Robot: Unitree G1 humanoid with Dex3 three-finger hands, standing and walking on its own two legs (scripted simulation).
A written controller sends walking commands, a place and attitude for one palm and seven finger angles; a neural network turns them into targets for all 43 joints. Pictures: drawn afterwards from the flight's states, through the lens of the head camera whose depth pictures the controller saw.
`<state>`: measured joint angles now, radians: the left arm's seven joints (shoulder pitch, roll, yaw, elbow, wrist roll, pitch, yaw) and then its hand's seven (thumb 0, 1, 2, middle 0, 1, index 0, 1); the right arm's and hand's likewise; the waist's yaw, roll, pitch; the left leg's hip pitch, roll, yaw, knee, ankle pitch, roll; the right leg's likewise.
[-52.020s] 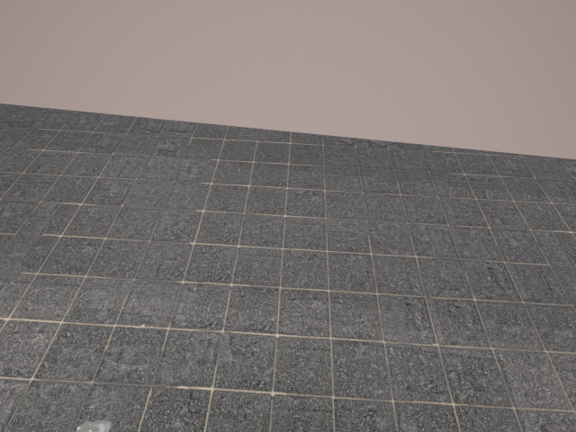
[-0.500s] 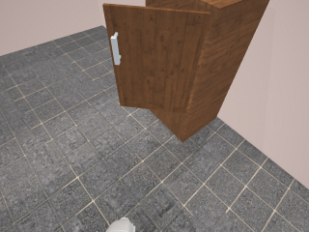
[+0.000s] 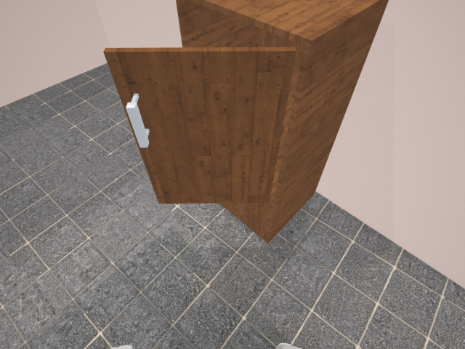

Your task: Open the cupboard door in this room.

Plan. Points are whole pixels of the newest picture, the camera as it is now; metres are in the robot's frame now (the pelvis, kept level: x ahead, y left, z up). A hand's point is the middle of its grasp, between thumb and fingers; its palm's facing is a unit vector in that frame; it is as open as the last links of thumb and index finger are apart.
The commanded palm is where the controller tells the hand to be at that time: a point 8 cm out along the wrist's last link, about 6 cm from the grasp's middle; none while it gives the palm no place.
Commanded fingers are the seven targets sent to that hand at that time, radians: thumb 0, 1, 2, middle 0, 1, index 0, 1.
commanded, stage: come to a stop and stand still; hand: left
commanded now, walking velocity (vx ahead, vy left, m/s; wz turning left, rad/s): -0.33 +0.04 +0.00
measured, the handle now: (140, 121) +0.63 +0.26 +0.00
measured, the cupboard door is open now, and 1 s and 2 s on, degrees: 44 44 44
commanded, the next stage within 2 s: look again from close up in 1.68 s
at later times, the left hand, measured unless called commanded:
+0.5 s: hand out of the picture +0.09 +0.21 -0.19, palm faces +0.08 -0.98 -0.19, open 7.3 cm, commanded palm none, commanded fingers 0.00 0.90 0.90 -0.20 -0.30 -0.20 -0.30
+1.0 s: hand out of the picture +0.03 +0.13 -0.18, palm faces +0.03 -0.98 -0.17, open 7.3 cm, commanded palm none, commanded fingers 0.00 0.90 0.90 -0.20 -0.30 -0.20 -0.30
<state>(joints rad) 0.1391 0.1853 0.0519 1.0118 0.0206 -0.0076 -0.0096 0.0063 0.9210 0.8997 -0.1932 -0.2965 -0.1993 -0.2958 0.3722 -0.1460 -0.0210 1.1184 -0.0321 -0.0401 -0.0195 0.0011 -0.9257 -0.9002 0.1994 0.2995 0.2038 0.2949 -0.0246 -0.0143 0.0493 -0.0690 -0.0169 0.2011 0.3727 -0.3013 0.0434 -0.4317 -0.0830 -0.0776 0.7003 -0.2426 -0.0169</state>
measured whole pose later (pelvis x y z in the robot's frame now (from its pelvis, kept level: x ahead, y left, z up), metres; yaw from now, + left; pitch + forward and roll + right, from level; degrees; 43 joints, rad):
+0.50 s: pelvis +0.04 +0.02 -0.01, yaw +0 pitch -1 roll -1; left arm 0.19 0.21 0.07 1.03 0.01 0.06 0.03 0.00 0.91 0.90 -0.20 -0.30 -0.20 -0.30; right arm 0.16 -0.16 -0.04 0.99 -0.03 0.03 -0.04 0.00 -0.92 -0.90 0.20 0.30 0.20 0.29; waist 0.01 -0.05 0.06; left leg -0.31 0.02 0.07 0.57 -0.25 0.04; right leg -0.38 -0.01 -0.01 0.91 -0.48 0.00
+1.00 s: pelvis +0.02 -0.03 +0.00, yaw +1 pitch -2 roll +0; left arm 0.27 0.14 0.01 1.12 0.00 0.01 0.02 0.01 0.92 0.90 -0.20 -0.30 -0.20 -0.30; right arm 0.29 -0.17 -0.03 1.15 -0.02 0.04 -0.02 0.01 -0.91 -0.90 0.20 0.30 0.20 0.29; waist -0.03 0.00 0.04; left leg -0.28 0.07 0.03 0.46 -0.16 -0.05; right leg -0.09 0.01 -0.04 0.47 -0.36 -0.02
